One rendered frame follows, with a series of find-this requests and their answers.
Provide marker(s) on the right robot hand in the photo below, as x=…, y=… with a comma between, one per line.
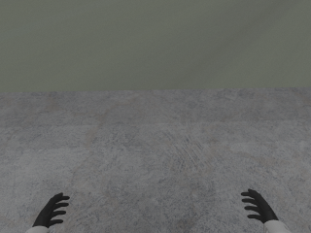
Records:
x=262, y=207

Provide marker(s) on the right robot forearm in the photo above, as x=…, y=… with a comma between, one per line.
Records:
x=275, y=226

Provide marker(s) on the left robot hand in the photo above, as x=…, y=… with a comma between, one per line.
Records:
x=45, y=216

